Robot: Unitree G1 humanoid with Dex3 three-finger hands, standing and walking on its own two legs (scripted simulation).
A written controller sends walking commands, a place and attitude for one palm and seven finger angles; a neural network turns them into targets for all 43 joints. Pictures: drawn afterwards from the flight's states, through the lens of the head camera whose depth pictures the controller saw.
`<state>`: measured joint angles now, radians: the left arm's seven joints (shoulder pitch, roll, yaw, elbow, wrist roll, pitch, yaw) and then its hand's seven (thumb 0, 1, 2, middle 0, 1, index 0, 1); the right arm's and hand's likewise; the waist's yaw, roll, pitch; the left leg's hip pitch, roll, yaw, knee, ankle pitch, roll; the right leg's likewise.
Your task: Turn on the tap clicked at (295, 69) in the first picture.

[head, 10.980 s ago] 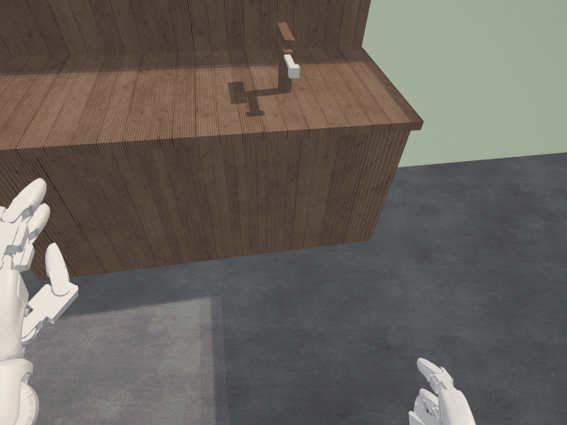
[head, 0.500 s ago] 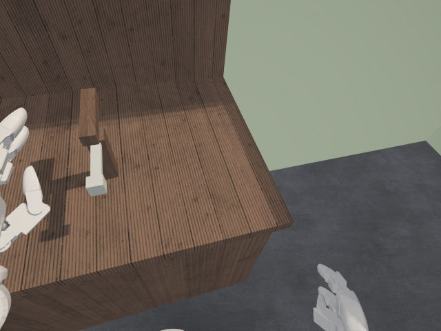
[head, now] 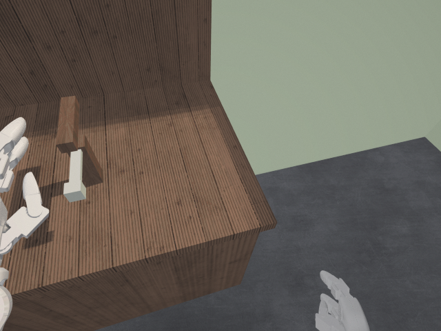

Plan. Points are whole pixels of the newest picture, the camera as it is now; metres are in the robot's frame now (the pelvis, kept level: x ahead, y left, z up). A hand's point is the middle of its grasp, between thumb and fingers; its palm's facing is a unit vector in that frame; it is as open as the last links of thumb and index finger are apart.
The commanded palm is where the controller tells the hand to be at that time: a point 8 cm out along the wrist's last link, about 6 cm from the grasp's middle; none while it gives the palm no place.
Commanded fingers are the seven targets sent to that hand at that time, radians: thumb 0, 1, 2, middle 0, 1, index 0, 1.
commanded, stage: come to a stop and stand still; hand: left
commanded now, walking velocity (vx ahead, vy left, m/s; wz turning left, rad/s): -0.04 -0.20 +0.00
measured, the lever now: (75, 191) +0.32 +0.30 +0.05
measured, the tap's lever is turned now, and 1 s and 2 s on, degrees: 0 0 0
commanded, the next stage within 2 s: look again from close up in 1.00 s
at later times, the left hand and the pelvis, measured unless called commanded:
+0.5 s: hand (58, 206) +0.24 +0.24 +0.16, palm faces +0.37 -0.83 -0.43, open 7.4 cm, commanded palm +0.18 +0.27 +0.18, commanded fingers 0.00 0.90 0.90 -0.20 -0.30 -0.20 -0.30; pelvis +0.02 -0.01 +0.00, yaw +0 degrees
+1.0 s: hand (33, 215) +0.22 +0.27 +0.16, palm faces +0.38 -0.83 -0.40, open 7.4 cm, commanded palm +0.16 +0.30 +0.18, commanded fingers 0.00 0.90 0.90 -0.20 -0.30 -0.20 -0.30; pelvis +0.01 +0.02 +0.00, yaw +1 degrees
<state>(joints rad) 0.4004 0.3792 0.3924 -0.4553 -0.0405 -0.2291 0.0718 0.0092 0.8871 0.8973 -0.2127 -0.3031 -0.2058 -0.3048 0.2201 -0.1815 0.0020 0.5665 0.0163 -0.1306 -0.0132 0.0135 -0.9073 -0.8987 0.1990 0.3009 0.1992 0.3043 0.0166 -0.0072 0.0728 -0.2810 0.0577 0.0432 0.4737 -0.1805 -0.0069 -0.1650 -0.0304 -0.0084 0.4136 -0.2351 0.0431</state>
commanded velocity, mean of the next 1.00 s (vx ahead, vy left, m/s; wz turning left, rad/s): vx -0.01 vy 0.01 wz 0.00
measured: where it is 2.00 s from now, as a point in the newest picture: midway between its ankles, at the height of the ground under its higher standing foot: outside the picture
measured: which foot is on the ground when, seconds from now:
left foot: down 0.00-1.00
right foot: down 0.00-1.00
